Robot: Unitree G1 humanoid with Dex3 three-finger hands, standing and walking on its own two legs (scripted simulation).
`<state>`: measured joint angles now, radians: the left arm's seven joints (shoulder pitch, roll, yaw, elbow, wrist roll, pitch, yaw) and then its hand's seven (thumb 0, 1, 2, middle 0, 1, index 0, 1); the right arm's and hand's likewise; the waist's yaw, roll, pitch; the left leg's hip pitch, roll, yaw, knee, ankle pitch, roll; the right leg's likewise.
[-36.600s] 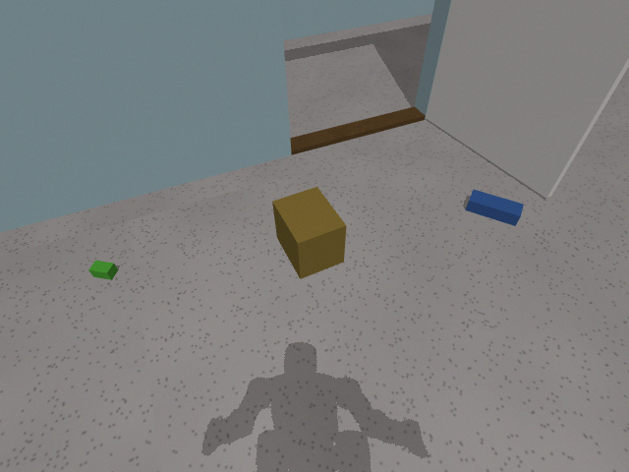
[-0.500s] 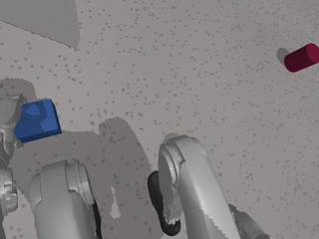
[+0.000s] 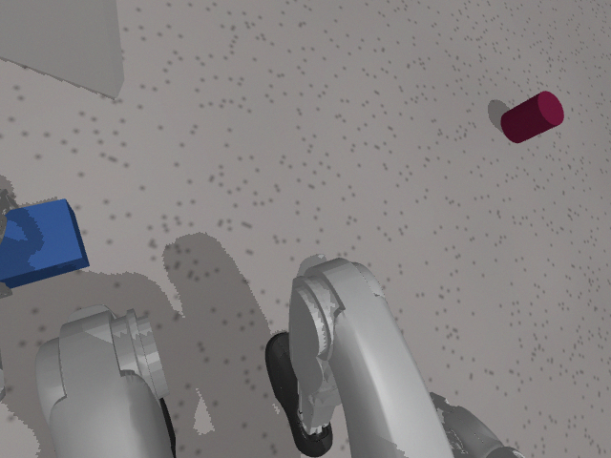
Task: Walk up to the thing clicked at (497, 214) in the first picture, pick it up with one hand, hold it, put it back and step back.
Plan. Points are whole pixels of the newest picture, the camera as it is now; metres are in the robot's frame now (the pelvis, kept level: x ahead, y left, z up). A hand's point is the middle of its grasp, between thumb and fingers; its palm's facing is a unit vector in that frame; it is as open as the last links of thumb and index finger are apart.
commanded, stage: open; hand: left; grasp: from above
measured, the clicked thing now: out of the picture +0.40 +0.33 -0.26
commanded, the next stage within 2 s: withdraw in 1.00 s
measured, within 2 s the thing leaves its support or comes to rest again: neither
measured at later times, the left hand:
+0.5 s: hand out of the picture +0.40 +0.32 -0.24, palm faces -0.47 -0.13 -0.87, open 12.8 cm
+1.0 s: hand out of the picture +0.40 +0.32 -0.24, palm faces -0.47 -0.16 -0.87, open 13.8 cm
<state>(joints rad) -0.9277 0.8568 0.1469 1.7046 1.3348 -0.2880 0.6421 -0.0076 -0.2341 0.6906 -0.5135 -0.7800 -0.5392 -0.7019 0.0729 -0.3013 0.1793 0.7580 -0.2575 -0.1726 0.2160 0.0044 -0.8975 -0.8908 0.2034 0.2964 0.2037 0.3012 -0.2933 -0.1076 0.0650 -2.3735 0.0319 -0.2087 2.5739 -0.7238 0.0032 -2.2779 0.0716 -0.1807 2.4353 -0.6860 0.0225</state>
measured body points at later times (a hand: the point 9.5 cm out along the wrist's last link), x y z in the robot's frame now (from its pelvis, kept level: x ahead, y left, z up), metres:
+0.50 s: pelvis +0.00 +0.00 +0.00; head +0.25 +0.13 +0.35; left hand +0.42 +0.32 -0.19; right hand +0.07 -0.25 -0.07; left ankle +0.06 +0.13 -0.26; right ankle +0.10 -0.11 -0.26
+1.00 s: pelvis +0.00 +0.00 +0.01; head +0.26 +0.12 +0.35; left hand +0.42 +0.33 -0.19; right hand +0.08 -0.25 -0.07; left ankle +0.06 +0.13 -0.26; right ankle +0.10 -0.11 -0.26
